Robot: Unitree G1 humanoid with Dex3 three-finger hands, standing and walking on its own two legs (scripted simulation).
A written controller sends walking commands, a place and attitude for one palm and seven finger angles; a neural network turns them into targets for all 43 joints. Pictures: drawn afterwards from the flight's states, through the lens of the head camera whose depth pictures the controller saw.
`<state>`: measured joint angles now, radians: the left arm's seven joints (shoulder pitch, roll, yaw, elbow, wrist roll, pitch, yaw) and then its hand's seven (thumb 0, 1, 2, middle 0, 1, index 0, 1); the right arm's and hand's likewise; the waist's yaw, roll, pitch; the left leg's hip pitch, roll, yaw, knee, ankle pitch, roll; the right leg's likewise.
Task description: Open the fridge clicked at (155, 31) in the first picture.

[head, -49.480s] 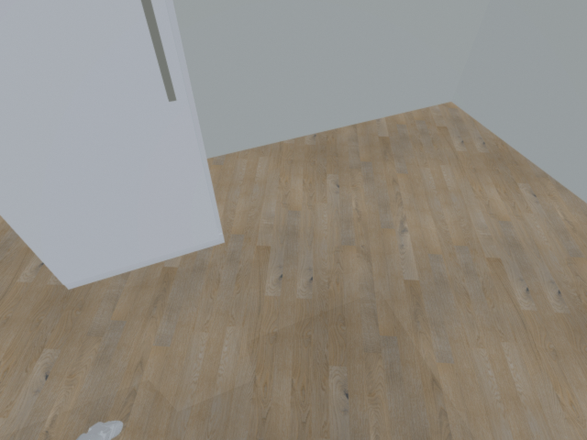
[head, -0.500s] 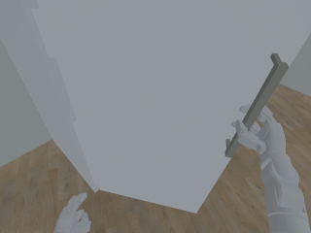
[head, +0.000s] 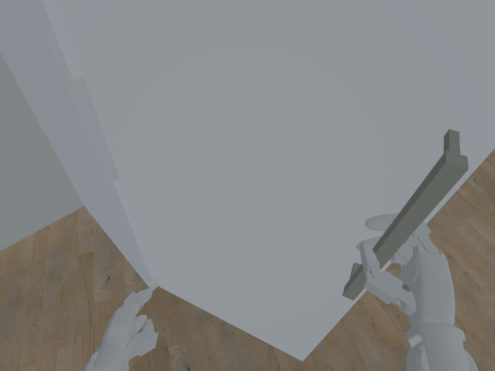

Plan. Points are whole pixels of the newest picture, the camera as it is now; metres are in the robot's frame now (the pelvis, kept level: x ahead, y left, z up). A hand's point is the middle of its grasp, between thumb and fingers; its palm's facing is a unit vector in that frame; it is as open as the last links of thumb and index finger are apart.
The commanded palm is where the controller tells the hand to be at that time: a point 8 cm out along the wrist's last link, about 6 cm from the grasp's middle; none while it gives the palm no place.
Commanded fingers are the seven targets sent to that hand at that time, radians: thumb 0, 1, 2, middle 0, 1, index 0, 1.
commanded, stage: walk backward, drawing the door open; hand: right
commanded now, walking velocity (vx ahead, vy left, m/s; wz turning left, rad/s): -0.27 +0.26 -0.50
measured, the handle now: (389, 233) +0.29 -0.16 +0.14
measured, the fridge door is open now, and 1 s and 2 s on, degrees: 70 88 108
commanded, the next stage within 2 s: none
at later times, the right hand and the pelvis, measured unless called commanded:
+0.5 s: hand (338, 339) +0.15 -0.08 +0.12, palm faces +0.19 +0.96 -0.22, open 6.2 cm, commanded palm +0.11 -0.12 +0.13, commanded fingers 0.00 -0.90 -0.90 0.45 1.40 0.45 1.40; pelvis -0.06 +0.08 -0.01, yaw -6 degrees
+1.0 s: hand out of the picture +0.11 -0.02 +0.12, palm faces +0.47 +0.86 -0.20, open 6.3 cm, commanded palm +0.06 -0.05 +0.13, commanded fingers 0.00 -0.90 -0.90 0.45 1.40 0.45 1.40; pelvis -0.06 +0.21 -0.02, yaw -33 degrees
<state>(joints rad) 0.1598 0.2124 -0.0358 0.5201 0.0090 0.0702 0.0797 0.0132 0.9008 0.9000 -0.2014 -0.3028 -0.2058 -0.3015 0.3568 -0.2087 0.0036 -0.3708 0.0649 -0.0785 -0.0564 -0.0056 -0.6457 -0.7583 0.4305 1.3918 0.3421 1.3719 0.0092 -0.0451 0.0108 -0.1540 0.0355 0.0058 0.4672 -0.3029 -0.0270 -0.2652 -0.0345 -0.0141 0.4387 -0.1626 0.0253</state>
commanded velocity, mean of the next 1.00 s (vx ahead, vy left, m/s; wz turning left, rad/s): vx -0.19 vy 0.39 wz -0.73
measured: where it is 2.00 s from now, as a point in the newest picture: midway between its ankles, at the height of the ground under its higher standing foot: outside the picture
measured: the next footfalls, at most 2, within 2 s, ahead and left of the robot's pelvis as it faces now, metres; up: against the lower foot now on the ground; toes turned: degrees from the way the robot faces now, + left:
right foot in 0.68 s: +0.04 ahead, -0.07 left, +0.00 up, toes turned -7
left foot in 0.86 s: +0.03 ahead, +0.26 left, +0.00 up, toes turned -22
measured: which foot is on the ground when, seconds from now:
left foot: down 0.00-0.70, up 0.72-0.84, down 0.86-1.00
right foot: down 0.00-0.58, up 0.60-0.66, down 0.68-0.84, up 0.86-1.00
